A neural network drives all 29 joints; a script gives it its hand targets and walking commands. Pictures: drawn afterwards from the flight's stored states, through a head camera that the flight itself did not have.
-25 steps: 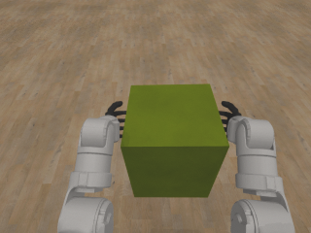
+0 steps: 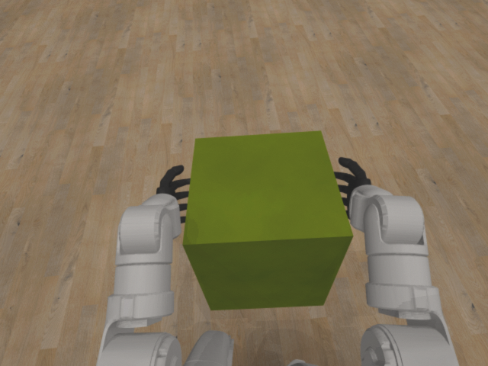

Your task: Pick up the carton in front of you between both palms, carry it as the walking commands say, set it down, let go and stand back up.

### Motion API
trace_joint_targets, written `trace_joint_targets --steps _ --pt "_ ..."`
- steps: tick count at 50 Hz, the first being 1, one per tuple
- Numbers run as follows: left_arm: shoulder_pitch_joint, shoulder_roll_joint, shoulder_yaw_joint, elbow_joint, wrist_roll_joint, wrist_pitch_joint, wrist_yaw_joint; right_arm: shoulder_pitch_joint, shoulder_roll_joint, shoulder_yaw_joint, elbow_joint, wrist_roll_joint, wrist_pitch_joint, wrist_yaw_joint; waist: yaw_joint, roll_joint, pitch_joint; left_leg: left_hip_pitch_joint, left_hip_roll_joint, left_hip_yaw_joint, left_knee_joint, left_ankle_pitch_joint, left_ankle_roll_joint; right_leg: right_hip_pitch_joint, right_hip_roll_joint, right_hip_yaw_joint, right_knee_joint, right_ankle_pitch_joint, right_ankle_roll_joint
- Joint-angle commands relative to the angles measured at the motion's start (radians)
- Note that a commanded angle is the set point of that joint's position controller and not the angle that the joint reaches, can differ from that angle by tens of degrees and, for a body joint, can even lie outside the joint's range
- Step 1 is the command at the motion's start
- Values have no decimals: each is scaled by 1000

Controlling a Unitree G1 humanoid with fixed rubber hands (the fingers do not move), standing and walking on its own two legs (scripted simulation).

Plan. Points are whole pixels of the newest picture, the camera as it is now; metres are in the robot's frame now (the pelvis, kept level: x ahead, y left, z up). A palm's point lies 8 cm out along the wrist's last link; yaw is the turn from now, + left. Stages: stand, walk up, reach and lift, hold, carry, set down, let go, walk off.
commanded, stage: carry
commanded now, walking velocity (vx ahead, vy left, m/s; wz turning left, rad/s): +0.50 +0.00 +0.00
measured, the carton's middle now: (262, 226) +0.35 +0.02 -0.01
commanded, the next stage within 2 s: none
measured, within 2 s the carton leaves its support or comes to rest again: neither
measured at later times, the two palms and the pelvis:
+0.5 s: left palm (164, 63) +0.63 +0.22 +0.13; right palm (318, 69) +0.60 -0.07 +0.14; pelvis +0.32 +0.09 +0.04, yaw -2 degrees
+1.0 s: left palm (195, 15) +0.87 +0.20 +0.11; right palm (315, 14) +0.89 -0.10 +0.10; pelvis +0.62 +0.04 +0.03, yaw +2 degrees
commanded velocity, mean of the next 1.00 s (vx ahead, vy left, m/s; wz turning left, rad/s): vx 0.50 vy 0.00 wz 0.00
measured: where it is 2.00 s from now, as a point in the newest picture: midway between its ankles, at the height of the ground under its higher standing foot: (252, 139)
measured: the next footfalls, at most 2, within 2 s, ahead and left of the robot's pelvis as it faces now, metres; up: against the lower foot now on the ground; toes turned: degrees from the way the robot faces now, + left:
left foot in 0.24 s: +0.34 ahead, +0.17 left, +0.00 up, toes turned +7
right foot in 0.76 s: +0.67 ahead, -0.04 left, +0.00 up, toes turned -10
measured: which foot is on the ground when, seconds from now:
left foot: up 0.00-0.22, down 0.24-0.80, up 0.82-1.00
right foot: down 0.00-0.24, up 0.26-0.74, down 0.76-1.00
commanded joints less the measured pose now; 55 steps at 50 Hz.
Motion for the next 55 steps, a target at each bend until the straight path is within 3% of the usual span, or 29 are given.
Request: trace_joint_targets --steps 1,3,5,8,9,11,12,13,14,15,16,17,18,21,27,30,33,36,37,38,39,40,41,42,43,44,46,49,55 --pt "-858 -1178 -787 -214 -536 -54 -247 -607 1079 638 -154 332 -43 193 -30 -24 -563 -124 53 36 -115 55 -19 447 -335 456 -227 334 -137" --pt "-810 -1174 -797 -200 -541 -71 -256 -557 1054 647 -161 296 -64 181 -9 -62 -562 -130 58 62 -277 137 -26 490 -325 398 -228 479 -124" --pt "-756 -1163 -800 -184 -535 -85 -266 -521 1038 662 -170 277 -81 176 -2 -96 -553 -48 45 90 -487 272 -23 501 -292 305 -229 597 -76" --pt "-675 -1135 -796 -152 -505 -96 -271 -487 1023 697 -182 278 -95 176 2 -116 -521 126 -25 184 -791 441 -16 503 -251 173 -222 688 -9" --pt "-638 -1120 -787 -141 -491 -97 -269 -479 1020 710 -188 283 -94 179 0 -125 -519 191 -47 208 -868 474 -9 514 -251 150 -205 725 8" --pt "-564 -1086 -770 -131 -463 -91 -264 -438 1019 734 -190 299 -88 187 -48 -121 -565 471 -67 261 -1059 563 4 476 -225 55 -42 773 71" --pt "-540 -1060 -761 -132 -446 -85 -262 -421 1014 739 -194 306 -82 193 -61 -106 -586 668 6 200 -1045 558 15 352 -215 40 66 629 100" --pt "-509 -1041 -754 -129 -430 -74 -261 -400 1000 727 -198 307 -72 199 -68 10 -651 850 225 -67 -966 739 43 211 -191 32 236 252 133" --pt "-458 -1057 -748 -107 -424 -55 -260 -381 959 726 -186 298 -66 202 -57 272 -745 1157 420 -426 -973 773 222 -142 -77 89 474 -216 173" --pt "-443 -1039 -739 -134 -411 -48 -259 -348 996 739 -199 322 -57 207 -66 236 -696 1128 408 -476 -1040 626 223 -254 -88 145 558 -249 158" --pt "-466 -1056 -745 -168 -413 -41 -257 -368 1019 749 -253 335 -50 214 -70 183 -640 1074 365 -388 -1065 630 181 -285 -116 147 546 -214 146" --pt "-469 -1071 -745 -206 -413 -35 -254 -394 1036 762 -312 351 -40 220 -71 88 -597 1012 339 -307 -1076 674 145 -277 -143 146 492 -148 145" --pt "-457 -1077 -742 -240 -407 -28 -248 -416 1051 774 -366 370 -28 225 -72 58 -555 946 325 -240 -1097 706 121 -254 -164 139 424 -105 145" --pt "-342 -1069 -746 -306 -358 -9 -227 -345 1043 788 -452 385 8 243 -69 104 -542 886 277 -106 -1143 703 94 -172 -148 98 281 -37 162" --pt "-110 -998 -775 -378 -249 23 -213 -93 990 789 -442 362 55 298 -71 165 -426 852 229 34 -1177 724 87 -227 -143 14 84 97 178" --pt "-52 -1021 -781 -409 -280 53 -232 -14 973 775 -451 356 73 304 -74 162 -331 793 223 73 -1210 679 90 -208 -155 -14 -27 177 172" --pt "-91 -989 -792 -437 -320 79 -251 -27 947 778 -462 353 85 297 -77 160 -255 765 223 112 -1209 719 85 -171 -148 -46 -102 231 153" --pt "-100 -963 -790 -439 -348 97 -265 -37 935 782 -469 345 94 285 -68 167 -258 724 217 170 -1118 865 53 12 -124 -94 -164 230 125" --pt "-86 -960 -786 -429 -350 100 -269 -41 931 784 -471 344 97 282 -51 147 -299 687 190 219 -996 912 33 156 -85 -138 -202 210 120" --pt "-72 -956 -778 -415 -350 100 -272 -35 924 786 -472 340 100 278 -41 102 -365 585 148 256 -832 868 5 364 -71 -138 -204 132 113" --pt "-55 -946 -768 -402 -345 100 -276 -47 914 787 -477 339 104 276 -17 -23 -437 422 108 247 -594 594 -27 541 -254 143 -268 -33 75" --pt "-62 -949 -758 -368 -335 91 -280 -73 936 801 -490 343 111 275 -17 -284 -501 132 -27 216 -304 258 -67 730 -495 600 -377 -98 -70" --pt "-48 -984 -763 -369 -349 85 -284 -78 947 804 -482 341 104 277 -27 -279 -471 23 -40 90 -154 -3 -44 702 -510 670 -433 77 -95" --pt "-64 -1010 -771 -390 -362 78 -288 -69 984 808 -461 344 94 279 -31 -204 -462 1 18 50 -97 10 -19 661 -484 547 -407 182 -79" --pt "-75 -1044 -784 -402 -372 68 -292 -59 1012 809 -458 342 81 280 -35 -106 -466 4 62 39 -114 62 -9 599 -462 457 -397 206 -48" --pt "-93 -1070 -799 -414 -380 57 -296 -49 1033 815 -458 339 68 279 -41 -48 -444 25 96 31 -187 122 -8 518 -438 376 -418 184 -12" --pt "-97 -1087 -808 -424 -388 40 -304 -29 1073 829 -454 330 48 273 -47 -85 -438 94 102 66 -319 191 -17 420 -402 254 -467 73 25" --pt "-77 -1059 -819 -444 -395 28 -312 3 1070 837 -465 313 26 260 -41 -127 -399 93 99 118 -504 236 -43 388 -389 174 -534 1 11" --pt "-31 -975 -806 -476 -379 42 -301 23 1000 840 -510 319 41 248 -38 -126 -319 75 80 195 -804 394 -53 465 -349 68 -528 164 18"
